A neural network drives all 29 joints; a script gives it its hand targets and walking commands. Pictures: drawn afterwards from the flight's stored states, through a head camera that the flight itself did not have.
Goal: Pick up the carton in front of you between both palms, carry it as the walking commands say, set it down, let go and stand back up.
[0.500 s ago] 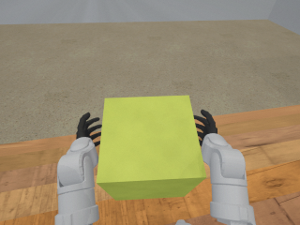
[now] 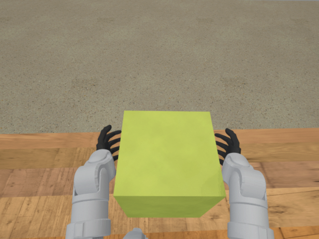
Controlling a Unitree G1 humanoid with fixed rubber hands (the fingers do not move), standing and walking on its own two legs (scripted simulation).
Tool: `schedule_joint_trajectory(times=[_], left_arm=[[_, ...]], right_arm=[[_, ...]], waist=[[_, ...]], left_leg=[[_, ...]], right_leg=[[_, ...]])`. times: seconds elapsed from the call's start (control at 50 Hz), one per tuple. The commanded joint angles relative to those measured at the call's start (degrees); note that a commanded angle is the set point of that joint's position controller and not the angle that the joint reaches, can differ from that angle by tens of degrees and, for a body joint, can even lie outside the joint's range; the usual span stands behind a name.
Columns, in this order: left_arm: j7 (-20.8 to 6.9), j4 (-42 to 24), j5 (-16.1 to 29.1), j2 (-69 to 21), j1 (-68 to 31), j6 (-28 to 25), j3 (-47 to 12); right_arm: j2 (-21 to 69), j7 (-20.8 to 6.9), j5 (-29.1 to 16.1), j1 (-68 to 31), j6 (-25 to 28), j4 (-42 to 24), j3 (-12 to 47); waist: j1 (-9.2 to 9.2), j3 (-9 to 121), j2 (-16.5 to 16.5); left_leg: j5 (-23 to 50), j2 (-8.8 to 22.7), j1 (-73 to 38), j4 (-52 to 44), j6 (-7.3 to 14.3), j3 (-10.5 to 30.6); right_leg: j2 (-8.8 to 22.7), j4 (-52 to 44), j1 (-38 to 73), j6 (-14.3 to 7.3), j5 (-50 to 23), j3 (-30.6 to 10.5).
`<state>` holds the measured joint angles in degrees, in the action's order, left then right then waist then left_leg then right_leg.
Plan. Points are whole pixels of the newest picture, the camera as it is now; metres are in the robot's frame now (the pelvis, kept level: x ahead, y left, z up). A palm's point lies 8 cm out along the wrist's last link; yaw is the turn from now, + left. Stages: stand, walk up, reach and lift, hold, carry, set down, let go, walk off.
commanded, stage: carry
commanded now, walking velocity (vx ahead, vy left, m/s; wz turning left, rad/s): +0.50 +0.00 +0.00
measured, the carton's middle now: (165, 169) +0.32 +0.03 -0.01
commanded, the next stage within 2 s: none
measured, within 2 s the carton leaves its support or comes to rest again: neither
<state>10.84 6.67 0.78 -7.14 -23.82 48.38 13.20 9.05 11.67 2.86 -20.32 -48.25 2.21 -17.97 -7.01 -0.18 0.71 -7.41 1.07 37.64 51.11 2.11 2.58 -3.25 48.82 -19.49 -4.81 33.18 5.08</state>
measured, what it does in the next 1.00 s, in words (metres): goes down: left foot 0.12 m lower, then right foot 0.12 m lower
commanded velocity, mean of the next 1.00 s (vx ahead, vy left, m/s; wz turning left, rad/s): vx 0.50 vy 0.00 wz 0.00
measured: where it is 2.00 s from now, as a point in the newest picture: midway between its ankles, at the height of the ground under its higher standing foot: (162, 132)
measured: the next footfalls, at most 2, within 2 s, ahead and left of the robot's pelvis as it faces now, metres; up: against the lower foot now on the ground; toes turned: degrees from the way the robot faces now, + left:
left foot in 0.12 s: +0.24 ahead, +0.08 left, -0.12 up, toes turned +2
right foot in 0.62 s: +0.56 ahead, -0.01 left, -0.25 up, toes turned +0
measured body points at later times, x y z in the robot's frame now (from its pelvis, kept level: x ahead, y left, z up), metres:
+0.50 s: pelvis +0.33 +0.05 -0.13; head +0.36 +0.07 +0.32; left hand +0.67 +0.20 -0.09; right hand +0.65 -0.12 -0.08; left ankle +0.20 +0.08 -0.81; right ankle +0.49 -0.07 -0.82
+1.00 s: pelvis +0.70 +0.07 -0.31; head +0.70 +0.07 +0.14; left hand +1.04 +0.23 -0.23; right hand +1.04 -0.08 -0.23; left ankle +0.79 +0.14 -1.03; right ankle +0.53 -0.01 -0.91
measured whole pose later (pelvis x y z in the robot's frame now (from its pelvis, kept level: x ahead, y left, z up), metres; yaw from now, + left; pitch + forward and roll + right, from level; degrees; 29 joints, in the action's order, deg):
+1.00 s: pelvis +0.70 +0.07 -0.31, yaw -1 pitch +2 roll -2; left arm 12.1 5.5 0.4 -6.8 -21.8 44.6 13.4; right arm 7.2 12.7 1.7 -20.2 -45.6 3.3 -13.5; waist -1.7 2.8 -1.8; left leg 13.3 -0.6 25.9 31.3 6.0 -2.9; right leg -5.4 71.8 -17.6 -5.8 36.2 3.8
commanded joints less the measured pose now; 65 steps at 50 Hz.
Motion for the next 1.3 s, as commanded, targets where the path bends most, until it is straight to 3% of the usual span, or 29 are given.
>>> schedule_joint_trajectory(times=[0.0, 0.06, 0.1, 0.12, 0.16, 0.2, 0.3, 0.34, 0.38, 0.46, 0.54, 0.56, 0.58, 0.6, 0.66, 0.68, 0.7, 0.74, 0.78, 0.88, 0.94, 0.96, 0.98, 1.0, 1.02, 1.08, 1.16, 1.2, 1.28], left_arm=[[-1.0, -6.4, 11.0, -48.4, -30.9, -2.8, -37.1], [0.0, -6.9, 6.7, -42.6, -24.9, -3.5, -35.6], [0.5, -5.5, 5.5, -41.2, -22.7, -3.0, -32.7], [0.9, -4.2, 4.5, -41.7, -24.1, -2.9, -31.2], [2.2, -2.8, 1.1, -37.8, -19.5, -2.2, -27.3], [3.4, -0.5, -2.5, -34.8, -19.2, -2.0, -22.5], [1.9, -3.3, 1.4, -40.7, -25.3, -5.4, -26.1], [1.2, -1.7, 2.5, -42.1, -20.9, -5.8, -27.2], [1.2, -5.1, 2.9, -41.9, -23.3, -7.1, -28.7], [1.6, -8.7, 2.3, -38.3, -23.3, -8.4, -28.3], [1.9, -6.2, 0.6, -32.9, -16.7, -5.1, -29.0], [2.0, -10.1, 1.8, -32.4, -17.7, -4.9, -27.5], [2.3, -11.6, 1.8, -31.1, -17.6, -3.6, -28.5], [2.8, -2.9, 0.6, -29.8, -15.9, -1.9, -27.1], [2.8, -10.4, 7.5, -35.6, -24.4, -0.9, -32.5], [2.0, -8.8, 10.7, -38.0, -29.5, -0.3, -33.0], [1.7, -4.3, 10.1, -37.8, -28.5, 0.3, -34.2], [0.4, -4.9, 10.7, -42.4, -30.8, 0.0, -34.0], [-0.5, -6.4, 11.3, -47.3, -34.5, -0.3, -36.1], [-0.2, -6.8, 10.0, -45.3, -32.1, -3.3, -32.7], [1.0, -0.5, 6.4, -42.1, -19.5, -3.7, -31.0], [1.5, -3.3, 6.3, -40.5, -21.3, -4.1, -31.0], [2.3, -3.6, 5.4, -40.6, -23.7, -4.1, -29.9], [2.6, -2.0, 1.9, -37.9, -20.1, -3.5, -29.0], [2.0, -0.1, 1.2, -37.1, -15.6, -2.8, -28.4], [2.9, -3.3, 0.4, -37.0, -20.6, -4.0, -23.4], [1.9, 0.1, -1.6, -39.4, -19.3, -6.6, -22.4], [1.4, -4.1, -0.9, -40.5, -26.4, -9.3, -24.2], [1.2, -6.1, 2.4, -39.2, -23.5, -10.7, -26.9]], right_arm=[[42.2, -0.5, -5.6, -30.1, 3.4, -3.4, 33.7], [37.8, -0.2, -5.1, -25.8, 3.8, -2.6, 34.9], [32.8, 0.0, -4.7, -24.2, 3.1, -4.2, 34.7], [33.6, 0.1, -7.2, -27.8, 3.9, -3.5, 36.7], [35.2, 0.3, -9.3, -27.0, 3.1, -2.9, 37.8], [36.5, 0.3, -12.3, -30.6, 2.7, -1.4, 41.1], [43.8, -1.5, -14.1, -33.0, 5.2, -1.7, 40.3], [41.4, -1.1, -11.3, -28.3, 5.8, -2.4, 39.9], [42.5, -1.6, -13.0, -30.2, 7.0, -4.1, 41.6], [41.4, -1.4, -14.0, -29.4, 8.0, -6.7, 42.5], [35.1, -0.2, -12.2, -22.3, 6.5, -3.2, 41.6], [34.1, 0.3, -12.4, -24.4, 5.3, -5.6, 40.8], [34.9, 1.0, -11.2, -25.1, 4.3, -5.4, 39.5], [31.5, 1.7, -9.3, -25.5, 3.2, -5.2, 36.7], [29.0, 3.2, -6.0, -24.8, 1.4, -4.5, 29.3], [29.8, 3.3, -3.3, -22.8, 0.7, -0.7, 28.0], [29.3, 3.4, -0.8, -18.7, -0.3, 5.5, 25.9], [33.4, 1.6, -3.2, -26.9, 0.5, 0.4, 26.8], [38.2, 0.1, -5.4, -30.7, 2.3, 0.0, 30.4], [39.4, 0.1, -7.6, -34.7, 4.0, -3.9, 34.0], [34.7, 1.1, -6.4, -29.6, 4.2, -3.9, 35.9], [33.7, 1.5, -6.5, -27.3, 4.1, -2.1, 34.0], [33.9, 1.4, -7.4, -25.4, 3.9, -2.2, 35.7], [35.4, 1.5, -7.3, -22.1, 3.4, 2.6, 35.9], [33.8, 1.7, -6.0, -22.2, 3.4, 0.8, 35.4], [40.4, 1.2, -12.4, -27.9, 4.0, -0.9, 40.0], [44.4, -0.6, -14.2, -33.3, 6.4, -2.6, 44.5], [47.9, -1.7, -15.3, -31.3, 7.8, 0.7, 45.5], [44.0, -2.0, -15.7, -29.8, 9.8, -2.2, 43.4]], waist=[[-0.42, 21.0, 2.5], [8.16, 23.6, 5.1], [17.45, 22.7, -4.2], [13.84, 21.5, -12.3], [10.3, 18.9, -12.9], [9.95, 19.1, -7.8], [12.25, 21.3, -4.8], [12.48, 23.6, -4.0], [12.75, 24.0, -3.4], [16.09, 16.8, -1.7], [6.55, 21.2, -8.2], [-1.66, 23.1, -5.2], [-4.27, 21.5, 6.8], [-3.38, 16.3, 16.2], [3.9, 17.9, -1.8], [3.07, 16.0, -4.3], [5.95, 14.8, 0.4], [2.98, 15.2, 1.2], [3.73, 15.2, -6.9], [1.04, 16.2, 2.3], [4.56, 20.7, 6.1], [11.77, 22.6, 0.0], [16.51, 21.2, -5.5], [15.69, 23.3, -10.9], [14.43, 22.8, -5.7], [15.01, 22.3, -6.3], [14.53, 22.7, -6.6], [14.54, 18.7, -1.1], [12.59, 18.4, -8.2]], left_leg=[[22.9, -3.5, -12.0, -19.6, -0.1, -7.9], [28.5, -5.6, -32.3, -15.7, 0.8, -13.6], [17.9, 1.5, -44.0, -20.3, 4.3, -3.7], [33.8, 8.9, -50.1, -15.2, 6.8, 12.5], [18.2, 14.5, -45.0, -21.0, 7.2, 26.2], [6.4, 17.4, -41.8, -20.8, 15.0, 33.9], [21.4, 11.4, -37.5, -20.0, 6.3, 20.5], [26.3, 11.8, -40.5, -15.0, 10.3, 18.2], [30.4, 7.8, -47.9, -9.4, 7.3, 10.9], [15.1, 1.3, -32.2, -10.8, 5.4, 7.9], [19.8, 1.3, -18.1, 9.3, 3.8, -3.3], [26.2, 2.9, -15.2, 21.9, 3.1, -5.6], [10.0, -2.1, -8.3, 38.9, 0.6, -8.2], [-26.6, -6.9, 8.8, 46.5, -0.5, -4.8], [-18.9, -2.9, 10.2, 29.1, 0.6, 3.1], [-19.0, -0.9, 9.6, 22.6, 0.4, 2.0], [-19.1, 0.3, 5.0, 18.1, -0.5, 3.6], [-16.8, -0.8, 4.0, 17.3, -1.3, 1.6], [5.5, 1.6, 4.5, 5.9, 0.4, 3.3], [24.7, -4.7, -16.4, -16.7, 0.3, -8.4], [23.8, -6.6, -24.1, -16.6, 3.4, -11.0], [20.7, -4.7, -35.3, -23.1, 4.3, -9.6], [26.8, 2.6, -44.5, -22.9, 8.3, -1.0], [49.7, 11.3, -57.3, -12.7, 11.2, 11.7], [39.7, 14.4, -55.1, -16.0, 15.6, 24.3], [27.6, 13.8, -50.5, -13.7, 16.7, 30.2], [23.2, 13.8, -42.9, -11.2, 14.6, 23.0], [11.2, 5.2, -30.3, -8.0, 9.8, 12.9], [-1.9, 3.1, -15.7, -7.8, 7.6, 3.5]], right_leg=[[7.4, -4.2, 8.2, -6.5, -30.4, -11.6], [8.9, 9.1, 0.7, -2.3, -36.4, -4.3], [6.2, 36.2, -8.2, 1.6, -28.0, -3.0], [-1.9, 46.4, -20.3, 3.3, 3.7, -3.9], [-0.6, 45.4, -29.6, 2.4, -0.3, -7.0], [3.3, 40.5, -31.9, 3.9, -0.7, -9.3], [4.4, 19.4, -28.5, 4.5, -12.1, -7.3], [5.1, 14.4, -27.5, 4.1, -15.7, -6.5], [4.5, 13.3, -34.6, 3.3, -26.0, -4.5], [0.1, -12.7, -16.8, 2.3, -49.5, 0.3], [-2.2, -9.6, 11.6, -0.4, -54.0, 7.8], [1.8, -14.7, 19.8, -2.6, -52.4, 1.2], [2.0, -19.7, 24.6, -4.9, -50.4, 3.3], [11.2, -14.2, 33.2, -8.3, -62.7, -13.8], [19.4, -17.5, 19.3, -12.2, -46.0, -36.2], [19.0, -17.1, 16.9, -14.0, -44.4, -33.5], [20.2, -18.4, 10.9, -15.3, -43.2, -34.6], [21.1, -17.6, 8.5, -15.7, -41.2, -40.3], [14.4, -12.5, 5.1, -8.4, -30.2, -28.5], [4.4, -6.8, -3.2, -6.4, -22.1, -12.8], [3.8, 10.1, 3.2, -3.2, -41.3, -6.9], [3.7, 23.4, -1.3, -0.1, -45.1, -4.3], [1.8, 43.0, -12.7, 1.8, -27.6, -2.9], [-1.9, 48.1, -29.1, 2.9, 3.5, -4.0], [-1.6, 45.4, -35.2, 3.3, 1.7, -6.3], [4.0, 31.5, -41.2, 3.0, -2.8, -11.1], [5.9, 14.6, -34.1, 4.2, -15.7, -10.0], [4.1, -0.3, -24.4, 3.2, -39.2, -5.2], [1.3, -12.5, 2.1, 2.6, -57.5, 0.8]])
